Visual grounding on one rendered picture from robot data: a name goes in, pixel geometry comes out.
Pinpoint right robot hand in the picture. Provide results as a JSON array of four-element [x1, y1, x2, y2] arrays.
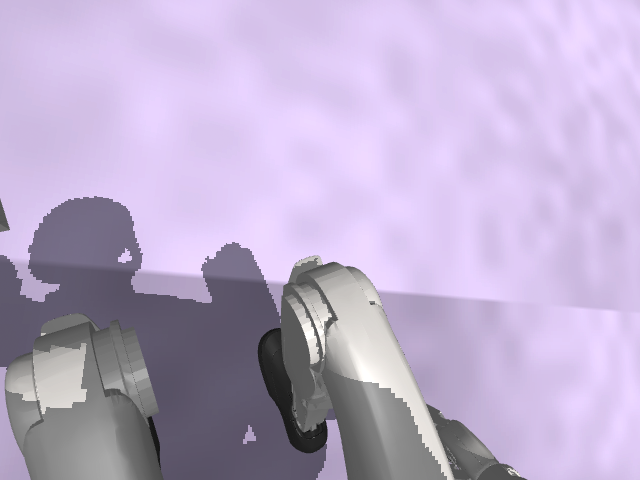
[[426, 404, 500, 480]]

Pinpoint carton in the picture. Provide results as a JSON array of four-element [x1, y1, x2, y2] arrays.
[[0, 200, 10, 232]]

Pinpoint right robot arm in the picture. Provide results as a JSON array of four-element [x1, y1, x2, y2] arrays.
[[477, 464, 527, 480]]

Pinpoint right robot foot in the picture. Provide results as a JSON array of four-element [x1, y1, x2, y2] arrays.
[[258, 328, 328, 453]]

